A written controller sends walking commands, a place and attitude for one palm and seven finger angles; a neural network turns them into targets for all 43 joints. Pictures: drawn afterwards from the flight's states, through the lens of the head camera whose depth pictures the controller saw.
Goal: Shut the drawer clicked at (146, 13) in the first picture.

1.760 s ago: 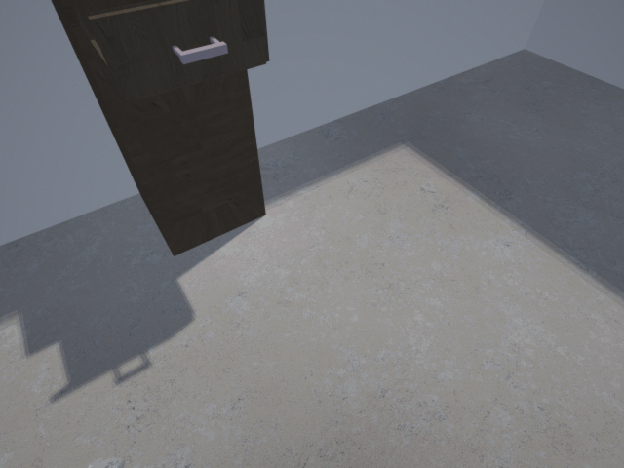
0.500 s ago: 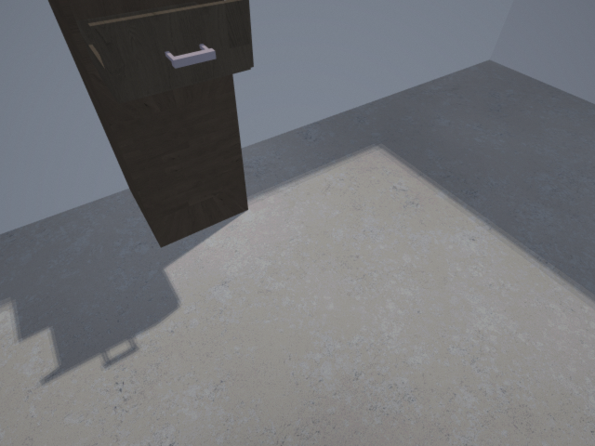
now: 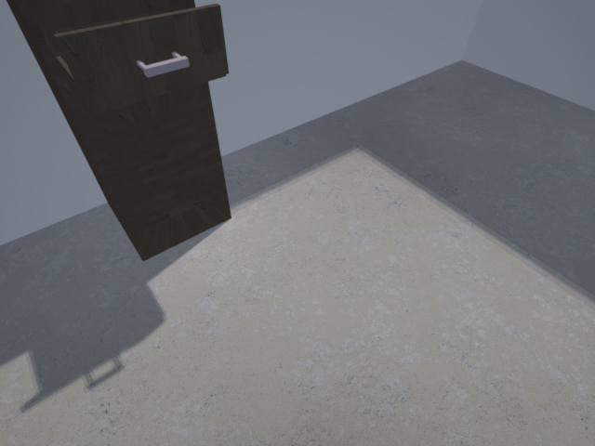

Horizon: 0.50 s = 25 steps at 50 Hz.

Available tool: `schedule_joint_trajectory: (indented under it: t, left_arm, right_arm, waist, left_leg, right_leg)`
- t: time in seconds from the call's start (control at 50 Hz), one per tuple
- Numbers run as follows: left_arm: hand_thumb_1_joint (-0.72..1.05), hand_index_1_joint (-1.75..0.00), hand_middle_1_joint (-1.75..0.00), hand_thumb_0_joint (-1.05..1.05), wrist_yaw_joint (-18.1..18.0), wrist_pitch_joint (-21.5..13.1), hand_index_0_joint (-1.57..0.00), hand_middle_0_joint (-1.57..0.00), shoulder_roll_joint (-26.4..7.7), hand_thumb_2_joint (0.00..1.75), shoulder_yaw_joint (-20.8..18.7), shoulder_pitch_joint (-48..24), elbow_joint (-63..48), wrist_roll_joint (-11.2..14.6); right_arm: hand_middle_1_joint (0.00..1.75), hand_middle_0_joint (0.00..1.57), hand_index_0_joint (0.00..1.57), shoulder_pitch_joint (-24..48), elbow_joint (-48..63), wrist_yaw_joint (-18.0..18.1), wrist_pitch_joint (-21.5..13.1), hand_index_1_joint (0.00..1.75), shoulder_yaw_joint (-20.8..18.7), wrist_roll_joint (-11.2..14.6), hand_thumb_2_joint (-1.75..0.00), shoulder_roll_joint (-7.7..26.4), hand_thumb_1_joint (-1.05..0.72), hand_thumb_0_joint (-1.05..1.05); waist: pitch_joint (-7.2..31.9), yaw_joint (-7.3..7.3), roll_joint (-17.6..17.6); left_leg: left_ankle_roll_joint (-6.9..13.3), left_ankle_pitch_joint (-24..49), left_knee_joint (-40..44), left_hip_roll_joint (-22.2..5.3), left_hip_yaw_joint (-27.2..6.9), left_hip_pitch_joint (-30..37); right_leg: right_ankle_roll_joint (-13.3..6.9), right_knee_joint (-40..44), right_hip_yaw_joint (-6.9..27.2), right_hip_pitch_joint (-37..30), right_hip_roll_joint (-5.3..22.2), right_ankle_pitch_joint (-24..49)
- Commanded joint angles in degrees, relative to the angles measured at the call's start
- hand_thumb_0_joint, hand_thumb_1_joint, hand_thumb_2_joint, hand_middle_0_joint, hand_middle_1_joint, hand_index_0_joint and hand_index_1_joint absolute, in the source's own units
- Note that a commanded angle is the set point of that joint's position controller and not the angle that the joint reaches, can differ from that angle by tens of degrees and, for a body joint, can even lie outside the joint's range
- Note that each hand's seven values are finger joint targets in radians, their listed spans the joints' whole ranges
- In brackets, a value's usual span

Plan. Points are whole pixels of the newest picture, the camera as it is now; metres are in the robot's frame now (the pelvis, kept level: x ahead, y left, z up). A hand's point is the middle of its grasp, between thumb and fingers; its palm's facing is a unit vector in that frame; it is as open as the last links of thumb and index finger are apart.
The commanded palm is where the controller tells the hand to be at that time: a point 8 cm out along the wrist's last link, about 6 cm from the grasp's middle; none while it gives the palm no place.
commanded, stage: walk to a spot facing it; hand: left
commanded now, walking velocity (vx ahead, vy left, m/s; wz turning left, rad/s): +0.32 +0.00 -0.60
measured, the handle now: (162, 63) +0.90 +0.41 +0.11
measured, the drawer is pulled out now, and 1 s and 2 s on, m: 0.21 0.21 0.21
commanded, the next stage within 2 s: none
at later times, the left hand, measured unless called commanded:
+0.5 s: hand out of the picture +0.11 +0.22 -0.19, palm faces -0.10 -0.98 -0.14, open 7.4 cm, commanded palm none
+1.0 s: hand (281, 247) +0.56 +0.08 -0.16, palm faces -0.59 -0.80 -0.13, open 7.4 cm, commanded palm none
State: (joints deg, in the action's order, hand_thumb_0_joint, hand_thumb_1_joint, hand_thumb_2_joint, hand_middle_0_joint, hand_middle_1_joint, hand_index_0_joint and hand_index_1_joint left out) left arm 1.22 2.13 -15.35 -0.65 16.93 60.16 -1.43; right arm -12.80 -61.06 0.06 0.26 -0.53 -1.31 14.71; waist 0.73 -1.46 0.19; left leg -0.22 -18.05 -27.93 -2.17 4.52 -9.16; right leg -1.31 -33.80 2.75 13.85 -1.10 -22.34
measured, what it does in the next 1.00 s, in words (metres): walks ahead, turning right: left foot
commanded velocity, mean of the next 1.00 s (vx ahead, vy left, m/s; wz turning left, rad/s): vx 0.33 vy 0.00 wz -0.57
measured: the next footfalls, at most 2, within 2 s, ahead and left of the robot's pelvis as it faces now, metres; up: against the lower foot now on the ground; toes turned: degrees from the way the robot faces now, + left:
left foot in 0.48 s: +0.31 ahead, +0.11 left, +0.00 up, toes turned -7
right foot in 1.12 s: +0.45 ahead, -0.16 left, +0.00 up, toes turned -44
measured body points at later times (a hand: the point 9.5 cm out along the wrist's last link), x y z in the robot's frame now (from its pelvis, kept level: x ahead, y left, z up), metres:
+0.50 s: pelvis +0.16 +0.04 -0.02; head +0.19 +0.06 +0.43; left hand +0.12 +0.27 -0.18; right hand +0.27 -0.21 -0.13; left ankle +0.27 +0.12 -0.74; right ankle +0.01 -0.10 -0.72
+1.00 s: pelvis +0.35 +0.02 +0.00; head +0.39 +0.02 +0.45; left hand +0.59 +0.13 -0.15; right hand +0.13 -0.11 -0.13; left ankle +0.27 +0.12 -0.74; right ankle +0.38 -0.16 -0.68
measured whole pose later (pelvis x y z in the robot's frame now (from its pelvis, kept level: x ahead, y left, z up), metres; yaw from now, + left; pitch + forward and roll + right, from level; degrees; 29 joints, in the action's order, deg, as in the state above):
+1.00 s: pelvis +0.35 +0.02 +0.00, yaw -32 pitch +0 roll -2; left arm 2.9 2.9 -11.3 -4.0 3.1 52.3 -2.3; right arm -29.0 -62.1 1.6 -3.8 -1.5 -1.7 8.9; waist -4.5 4.2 1.3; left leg 1.0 -22.2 -18.7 -3.8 24.7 3.5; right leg -0.6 -47.7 -6.8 34.7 4.3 -8.3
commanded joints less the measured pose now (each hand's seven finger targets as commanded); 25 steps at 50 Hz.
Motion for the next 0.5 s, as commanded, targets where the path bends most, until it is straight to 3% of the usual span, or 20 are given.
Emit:
schedule_joint_trajectory:
  t: [0.0, 0.02, 0.04, 0.06, 0.08, 0.1, 0.12, 0.16, 0.2, 0.3, 0.36, 0.38, 0.4, 0.42, 0.44, 0.46, 0.48]
  left_arm:
    - [0.90, -0.30, -0.30, 0.00, 0.91, -2.25, -0.20, -0.20, -2.54, 0.90, -2.58, 0.35, -6.08, -0.08]
    - [0.90, -0.30, -0.30, 0.00, 0.88, -2.55, -0.20, -0.20, -2.42, 0.90, -2.88, 4.61, -4.75, -0.14]
    - [0.90, -0.30, -0.30, 0.00, 0.39, -3.35, -0.20, -0.20, -4.97, 0.90, -3.63, 10.21, -3.32, -0.40]
    - [0.90, -0.30, -0.30, 0.00, -0.67, -4.11, -0.20, -0.20, -11.09, 0.90, -4.92, 16.90, -1.60, -0.29]
    - [0.90, -0.30, -0.30, 0.00, -1.66, -4.58, -0.20, -0.20, -9.66, 0.90, -4.49, 19.42, -1.25, 0.70]
    - [0.90, -0.30, -0.30, 0.00, -1.84, -4.72, -0.20, -0.20, -8.35, 0.90, -4.09, 16.98, -1.30, 0.47]
    - [0.90, -0.30, -0.30, 0.00, -2.04, -4.94, -0.20, -0.20, -6.64, 0.90, -3.91, 14.49, -2.07, 0.32]
    - [0.90, -0.30, -0.30, 0.00, -1.99, -5.49, -0.20, -0.20, -4.46, 0.90, -3.39, 12.28, -2.74, 0.03]
    - [0.90, -0.30, -0.30, 0.00, -1.95, -5.85, -0.20, -0.20, -4.14, 0.90, -3.45, 12.07, -2.66, 0.01]
    - [0.90, -0.30, -0.30, 0.00, -2.28, -5.93, -0.20, -0.20, -3.96, 0.90, -3.80, 12.75, -1.67, -0.19]
    - [0.90, -0.30, -0.30, 0.00, -2.33, -5.54, -0.20, -0.20, -4.38, 0.90, -4.36, 10.66, -2.25, -0.38]
    - [0.90, -0.30, -0.30, 0.00, -2.27, -5.44, -0.20, -0.20, -4.94, 0.90, -4.61, 9.47, -2.59, -0.34]
    - [0.90, -0.30, -0.30, 0.00, -2.25, -5.41, -0.20, -0.20, -5.10, 0.90, -4.89, 8.29, -2.89, -0.13]
    - [0.90, -0.30, -0.30, 0.00, -2.13, -5.37, -0.20, -0.20, -4.45, 0.90, -5.04, 7.28, -3.07, -0.04]
    - [0.90, -0.30, -0.30, 0.00, -1.67, -5.19, -0.20, -0.20, -1.87, 0.90, -5.02, 8.42, -3.85, 0.55]
    - [0.90, -0.30, -0.30, 0.00, -0.82, -5.18, -0.20, -0.20, 1.40, 0.90, -4.64, 9.65, -5.27, 1.01]
    - [0.90, -0.30, -0.30, 0.00, -1.05, -5.10, -0.20, -0.20, 0.21, 0.90, -4.67, 7.71, -6.13, 0.50]
  right_arm:
    - [0.30, 0.20, 0.20, -0.61, 3.85, 0.84, -1.95, 0.30, -3.90, 0.09, -0.90, 11.66, -0.90, 0.00]
    - [0.30, 0.20, 0.20, 0.99, 4.29, 0.76, -1.89, 0.30, -3.74, 0.11, -0.90, 10.60, -0.90, 0.00]
    - [0.30, 0.20, 0.20, 2.22, 5.69, 0.58, -1.82, 0.30, -3.22, 0.32, -0.90, 7.47, -0.90, 0.00]
    - [0.30, 0.20, 0.20, 5.98, 9.08, 0.08, -2.25, 0.30, -2.13, 0.71, -0.90, 3.13, -0.90, 0.00]
    - [0.30, 0.20, 0.20, 10.32, 10.62, 0.20, -2.85, 0.30, -2.55, 0.22, -0.90, 5.95, -0.90, 0.00]
    - [0.30, 0.20, 0.20, 10.55, 10.49, 0.06, -3.16, 0.30, -2.77, 0.35, -0.90, 4.69, -0.90, 0.00]
    - [0.30, 0.20, 0.20, 9.36, 9.84, -0.05, -3.38, 0.30, -2.81, 0.17, -0.90, 4.26, -0.90, 0.00]
    - [0.30, 0.20, 0.20, 7.75, 9.10, -0.42, -3.08, 0.30, -2.93, -0.03, -0.90, 2.48, -0.90, 0.00]
    - [0.30, 0.20, 0.20, 6.40, 9.15, -0.65, -2.48, 0.30, -3.13, 0.15, -0.90, 1.21, -0.90, 0.00]
    - [0.30, 0.20, 0.20, 10.38, 11.77, -1.25, -2.82, 0.30, -3.19, 0.50, -0.90, -0.51, -0.90, 0.00]
    - [0.30, 0.20, 0.20, 10.85, 12.78, -1.35, -3.44, 0.30, -3.30, 0.83, -0.90, -0.69, -0.90, 0.00]
    - [0.30, 0.20, 0.20, 9.22, 12.40, -1.18, -3.65, 0.30, -3.49, 0.91, -0.90, -0.29, -0.90, 0.00]
    - [0.30, 0.20, 0.20, 5.51, 11.26, -0.71, -3.98, 0.30, -3.70, 0.77, -0.90, 0.50, -0.90, 0.00]
    - [0.30, 0.20, 0.20, -2.20, 8.91, 0.13, -4.35, 0.30, -4.20, 0.66, -0.90, 2.40, -0.90, 0.00]
    - [0.30, 0.20, 0.20, -11.10, 6.61, 1.10, -4.65, 0.30, -5.39, -0.05, -0.90, 7.38, -0.90, 0.00]
    - [0.30, 0.20, 0.20, -17.90, 5.25, 1.23, -4.88, 0.30, -6.42, -0.65, -0.90, 13.29, -0.90, 0.00]
    - [0.30, 0.20, 0.20, -14.73, 5.73, 1.14, -4.23, 0.30, -5.73, -0.18, -0.90, 11.79, -0.90, 0.00]
  waist:
    - [-6.28, 0.16, -7.84]
    - [-5.89, -2.14, -5.28]
    - [-5.70, -4.35, 5.45]
    - [-5.27, -6.37, 22.30]
    - [-6.98, -7.16, 14.13]
    - [-8.29, -5.00, 9.08]
    - [-7.70, -3.31, 4.45]
    - [-6.44, -1.28, 3.82]
    - [-5.11, -0.20, 5.39]
    - [-5.26, -0.91, 7.10]
    - [-5.99, -0.55, 8.93]
    - [-5.60, 0.33, 8.86]
    - [-4.17, 2.19, 7.00]
    - [-0.95, 5.39, 3.90]
    - [5.39, 8.22, -4.13]
    - [10.34, 8.83, -20.26]
    - [8.44, 7.50, -15.53]
  left_leg:
    - [8.20, -11.26, 9.40, -16.23, -11.28, -3.97]
    - [5.98, -10.40, 2.02, -13.36, -6.98, -9.04]
    - [2.03, -10.71, -13.48, -7.01, -0.33, -18.11]
    - [-1.20, -17.96, -31.21, 0.48, 5.22, -34.18]
    - [-0.35, -13.15, -35.45, -1.89, -2.95, -35.56]
    - [-0.43, -9.43, -38.22, -3.29, -3.87, -36.10]
    - [-0.71, -7.10, -37.82, -4.66, -4.47, -35.44]
    - [-1.81, -2.68, -34.55, -4.80, -2.94, -31.75]
    - [-2.47, 0.87, -32.25, -4.29, -1.90, -30.03]
    - [-2.47, 4.63, -22.47, -3.00, -0.55, -27.89]
    - [-1.56, 4.45, -14.38, -1.75, -0.32, -18.41]
    - [-1.31, 4.47, -11.52, -0.89, 0.45, -14.16]
    - [-1.07, 6.16, -6.75, 0.17, 0.99, -7.07]
    - [-0.40, 6.50, -2.38, -0.02, 0.14, 4.45]
    - [1.71, 2.36, 0.40, -8.70, -8.74, 18.43]
    - [7.44, -0.05, 8.42, -26.19, -30.81, 24.43]
    - [9.63, -12.06, 14.58, -29.39, -35.49, 16.46]
  right_leg:
    - [0.23, -4.09, -5.12, 5.90, 1.50, -3.02]
    - [-0.32, 1.34, -5.02, -0.77, 0.83, -0.25]
    - [-3.18, 11.61, 6.84, -8.94, 6.29, -2.85]
    - [-9.37, 22.96, 31.51, -16.71, 20.28, -1.66]
    - [-11.53, 24.04, 35.46, -14.12, 21.02, 4.79]
    - [-13.35, 22.92, 32.93, -12.80, 20.59, 6.10]
    - [-13.70, 21.37, 29.11, -12.40, 19.67, 8.00]
    - [-11.88, 20.41, 21.03, -9.77, 16.10, 15.17]
    - [-10.86, 20.74, 16.87, -8.88, 14.12, 18.34]
    - [-9.32, 19.91, 14.15, -9.46, 12.06, 21.90]
    - [-7.92, 18.29, 13.67, -4.14, 11.54, 21.15]
    - [-7.56, 16.78, 13.35, -3.17, 11.14, 21.78]
    - [-6.70, 13.01, 12.51, -1.23, 9.77, 23.89]
    - [-5.33, 3.92, 10.63, 2.54, 6.97, 26.32]
    - [-3.50, -10.18, 6.88, 10.38, 2.70, 18.59]
    - [-0.43, -31.03, -1.77, 21.12, -3.85, -10.66]
    - [-1.00, -40.40, 1.53, 23.25, -0.99, -10.75]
